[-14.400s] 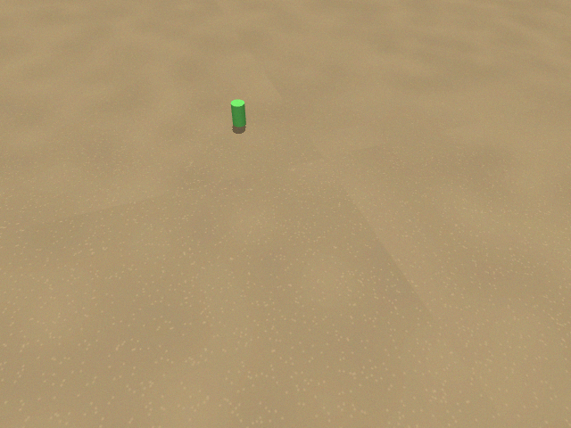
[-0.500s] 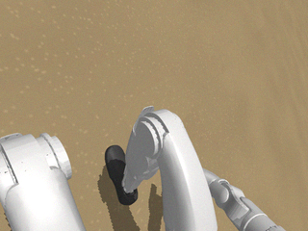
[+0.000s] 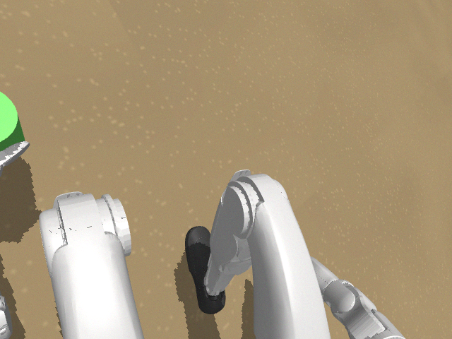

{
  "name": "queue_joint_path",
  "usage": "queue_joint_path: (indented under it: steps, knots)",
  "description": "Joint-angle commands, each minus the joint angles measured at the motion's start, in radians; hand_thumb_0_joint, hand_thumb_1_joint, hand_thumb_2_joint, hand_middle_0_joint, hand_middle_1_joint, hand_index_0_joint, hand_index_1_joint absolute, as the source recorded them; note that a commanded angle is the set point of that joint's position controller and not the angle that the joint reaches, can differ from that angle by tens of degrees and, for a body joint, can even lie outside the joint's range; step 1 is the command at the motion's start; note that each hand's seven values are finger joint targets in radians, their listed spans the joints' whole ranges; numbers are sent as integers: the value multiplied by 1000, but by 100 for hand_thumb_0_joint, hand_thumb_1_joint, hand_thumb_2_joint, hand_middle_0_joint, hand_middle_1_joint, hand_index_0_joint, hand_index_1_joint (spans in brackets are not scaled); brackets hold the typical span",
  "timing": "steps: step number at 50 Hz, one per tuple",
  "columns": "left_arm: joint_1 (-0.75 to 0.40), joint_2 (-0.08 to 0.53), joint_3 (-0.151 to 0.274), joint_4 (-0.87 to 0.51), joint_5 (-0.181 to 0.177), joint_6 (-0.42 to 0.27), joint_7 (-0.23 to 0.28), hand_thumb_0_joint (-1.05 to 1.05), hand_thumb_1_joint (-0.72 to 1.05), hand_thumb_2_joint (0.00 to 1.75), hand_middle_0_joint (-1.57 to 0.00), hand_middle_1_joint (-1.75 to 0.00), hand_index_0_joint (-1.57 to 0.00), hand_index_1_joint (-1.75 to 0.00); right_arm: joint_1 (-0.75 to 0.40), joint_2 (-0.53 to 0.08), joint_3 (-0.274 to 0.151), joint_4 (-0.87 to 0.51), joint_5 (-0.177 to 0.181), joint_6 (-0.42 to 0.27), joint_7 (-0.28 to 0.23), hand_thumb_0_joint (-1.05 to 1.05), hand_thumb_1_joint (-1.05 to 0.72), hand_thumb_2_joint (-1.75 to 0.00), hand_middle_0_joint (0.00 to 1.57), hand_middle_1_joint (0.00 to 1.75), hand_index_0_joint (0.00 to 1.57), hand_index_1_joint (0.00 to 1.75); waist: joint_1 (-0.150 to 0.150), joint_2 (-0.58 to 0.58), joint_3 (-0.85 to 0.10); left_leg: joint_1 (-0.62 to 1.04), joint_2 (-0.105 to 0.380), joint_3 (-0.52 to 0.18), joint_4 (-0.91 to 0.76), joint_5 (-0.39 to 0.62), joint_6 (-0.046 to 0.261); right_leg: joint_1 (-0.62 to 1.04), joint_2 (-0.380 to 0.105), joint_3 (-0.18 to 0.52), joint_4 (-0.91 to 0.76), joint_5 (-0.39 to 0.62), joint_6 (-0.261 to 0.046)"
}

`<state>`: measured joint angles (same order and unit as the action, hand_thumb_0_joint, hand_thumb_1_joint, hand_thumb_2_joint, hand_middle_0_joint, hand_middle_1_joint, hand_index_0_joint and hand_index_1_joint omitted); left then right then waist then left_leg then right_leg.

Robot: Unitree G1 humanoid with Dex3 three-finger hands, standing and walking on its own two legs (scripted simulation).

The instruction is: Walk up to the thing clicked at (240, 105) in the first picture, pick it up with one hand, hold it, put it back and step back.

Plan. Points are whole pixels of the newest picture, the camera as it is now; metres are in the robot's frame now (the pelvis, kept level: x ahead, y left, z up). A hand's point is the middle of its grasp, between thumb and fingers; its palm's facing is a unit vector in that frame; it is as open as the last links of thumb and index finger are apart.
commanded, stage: settle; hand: left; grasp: from the side
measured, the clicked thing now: out of the picture +0.43 +0.29 -0.15
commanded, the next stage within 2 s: lift in 1.28 s
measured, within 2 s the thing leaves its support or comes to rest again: neither
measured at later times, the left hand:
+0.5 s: hand out of the picture +0.42 +0.30 -0.03, palm faces +0.31 -0.95 -0.06, open 11.0 cm
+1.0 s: hand out of the picture +0.43 +0.29 +0.02, palm faces +0.31 -0.95 -0.04, open 11.0 cm
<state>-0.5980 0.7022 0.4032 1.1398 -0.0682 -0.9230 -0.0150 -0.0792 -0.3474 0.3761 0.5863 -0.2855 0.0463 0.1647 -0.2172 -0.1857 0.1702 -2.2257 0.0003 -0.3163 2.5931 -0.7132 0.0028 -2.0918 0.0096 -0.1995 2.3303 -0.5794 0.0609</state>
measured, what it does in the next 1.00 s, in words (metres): rises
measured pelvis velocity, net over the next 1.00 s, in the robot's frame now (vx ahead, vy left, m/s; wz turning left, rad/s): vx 0.02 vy -0.02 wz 0.15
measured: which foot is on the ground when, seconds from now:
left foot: down 0.00-1.00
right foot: down 0.00-1.00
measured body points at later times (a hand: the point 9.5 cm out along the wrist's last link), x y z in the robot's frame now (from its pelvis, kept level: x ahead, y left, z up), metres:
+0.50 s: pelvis +0.02 -0.01 +0.03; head +0.21 +0.11 +0.42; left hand +0.39 +0.35 -0.02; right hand +0.19 -0.25 -0.07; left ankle +0.08 +0.12 -0.27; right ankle +0.15 -0.13 -0.27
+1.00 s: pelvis +0.02 -0.02 +0.06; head +0.21 +0.07 +0.45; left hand +0.40 +0.34 +0.02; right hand +0.20 -0.27 -0.05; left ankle +0.08 +0.12 -0.27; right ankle +0.15 -0.13 -0.27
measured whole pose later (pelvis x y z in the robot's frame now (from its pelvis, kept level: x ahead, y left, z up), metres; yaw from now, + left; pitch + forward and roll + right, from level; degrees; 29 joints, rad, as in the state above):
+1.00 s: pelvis +0.02 -0.02 +0.06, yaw +9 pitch +32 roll -7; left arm -0.62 0.44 0.43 0.90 -0.11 -0.59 -0.19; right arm 0.08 -0.30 0.07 0.64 -0.09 0.04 0.07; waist -0.13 -0.02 -0.10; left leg -2.18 0.00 -0.13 2.33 -0.71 -0.02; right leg -2.15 -0.05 -0.06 2.24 -0.65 0.02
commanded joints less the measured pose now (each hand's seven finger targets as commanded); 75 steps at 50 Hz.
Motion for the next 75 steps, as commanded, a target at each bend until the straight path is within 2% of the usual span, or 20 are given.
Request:
queue_joint_path:
  steps: [1,2,5,8,11,17,21,25,28,31,36,38,40,58,63,65,67,71,73,75]
  knots:
    - [-266,108,-7,-300,-26,-29,-31,0,20,123,-127,-135,-126,-138,86,-319,-178,-21,43,5,-28,0,-90,-90,20,30,20,30,-38,548,-629,416,39,99,-412,49,-20,212,38,-61,-141,91,-86]
    - [-273,69,-27,-309,-35,-15,-39,0,22,123,-127,-136,-126,-138,107,-316,-188,-20,51,4,-27,0,-90,-90,20,30,20,30,-45,545,-641,417,34,105,-412,64,-20,221,36,-58,-146,106,-86]
    - [-268,70,0,-344,-41,31,-43,0,20,121,-124,-133,-123,-135,132,-302,-220,-19,78,4,-35,0,-90,-90,20,30,20,30,-11,531,-657,403,28,118,-437,43,-14,192,29,-42,-151,78,-90]
    - [-277,24,-32,-391,-42,69,-57,0,19,120,-124,-133,-123,-135,152,-281,-249,-18,99,6,-41,0,-90,-90,20,30,20,30,-3,515,-687,397,21,137,-451,36,-8,188,25,-25,-170,64,-94]
    - [-259,35,-7,-427,-42,102,-73,0,16,120,-123,-133,-122,-135,175,-269,-274,-13,121,10,-50,0,-90,-90,20,30,20,30,27,533,-743,444,19,146,-469,75,-11,174,16,-8,-167,84,-99]
    - [-287,19,4,-483,-63,148,-101,0,13,118,-120,-131,-120,-134,204,-241,-311,-12,156,15,-66,0,-90,-90,20,30,20,30,39,489,-807,428,7,183,-479,86,1,203,10,22,-197,73,-100]
    - [-253,-14,14,-427,-77,167,-123,0,10,118,-119,-130,-118,-133,218,-219,-318,-7,173,12,-76,0,-90,-90,20,30,20,30,45,441,-814,423,3,195,-496,98,5,217,2,34,-212,74,-97]
    - [-305,9,22,-493,-77,174,-147,0,10,118,-121,-132,-120,-134,235,-217,-345,-10,179,7,-87,0,-91,-90,20,30,20,30,57,429,-896,431,-1,224,-492,131,8,284,1,53,-231,90,-95]
    - [-285,-19,31,-448,-88,195,-165,0,9,118,-120,-132,-119,-134,243,-202,-353,-10,187,1,-91,0,-91,-90,20,30,20,30,60,384,-893,397,-6,242,-487,134,16,311,-1,68,-253,94,-90]
    - [-330,13,52,-489,-85,197,-167,0,3,119,-120,-133,-120,-135,249,-191,-358,-8,189,-2,-96,0,-91,-90,20,30,20,30,74,372,-912,385,-5,256,-488,138,20,339,-3,84,-269,94,-89]
    - [-298,0,72,-461,-77,219,-170,0,1,120,-121,-133,-120,-136,256,-182,-370,-7,196,-6,-100,0,-91,-90,20,30,20,30,92,368,-917,417,-4,261,-513,163,17,337,-7,88,-278,100,-92]
    - [-334,-33,44,-493,-75,223,-178,0,-2,120,-121,-134,-121,-136,264,-174,-375,0,194,-7,-101,0,-91,-91,20,30,20,30,80,385,-927,432,-3,265,-517,163,18,342,-8,92,-286,106,-92]
    - [-308,-16,79,-480,-76,232,-174,0,-1,119,-122,-133,-121,-136,280,-174,-381,7,197,-10,-104,0,-91,-90,20,30,20,30,96,371,-949,437,-3,266,-522,175,16,354,-8,93,-286,113,-93]
    - [-392,-54,46,-501,-68,236,-178,0,2,128,-126,-139,-125,-142,290,-162,-404,9,208,-36,-115,0,-91,-91,20,30,20,30,82,391,-925,504,-7,269,-596,124,16,314,-18,104,-337,56,-98]
    - [-327,-46,71,-404,-61,242,-173,0,1,128,-125,-138,-125,-141,297,-158,-402,11,211,-37,-115,0,-91,-91,20,30,20,30,91,360,-922,508,-7,266,-609,127,16,314,-16,104,-344,50,-98]
    - [-409,-77,43,-472,-65,231,-173,0,4,130,-125,-139,-125,-142,298,-156,-406,13,207,-40,-116,0,-91,-91,20,30,20,30,79,374,-931,509,-9,271,-606,126,16,324,-20,107,-347,60,-98]
    - [-360,-42,73,-422,-58,237,-164,0,2,129,-126,-139,-125,-142,303,-153,-404,17,209,-39,-115,0,-91,-91,20,30,20,30,99,365,-939,504,-11,276,-612,129,16,344,-19,110,-349,53,-98]
    - [-395,-81,46,-445,-58,231,-168,0,-1,120,-130,-144,-133,-143,301,-148,-406,17,207,-41,-115,0,-95,-91,20,30,20,30,87,375,-943,526,-11,276,-616,149,15,338,-21,110,-351,72,-99]
    - [-372,-43,70,-452,-56,235,-171,0,-6,119,-129,-143,-132,-143,306,-151,-410,17,211,-41,-117,0,-95,-91,20,30,20,30,105,371,-960,527,-11,283,-621,157,17,362,-22,116,-357,76,-98]
    - [-374,-54,60,-477,-64,238,-179,0,-4,120,-129,-144,-132,-143,311,-148,-414,14,213,-43,-117,0,-95,-91,20,30,20,30,104,371,-985,541,-11,287,-627,162,17,380,-21,120,-367,80,-98]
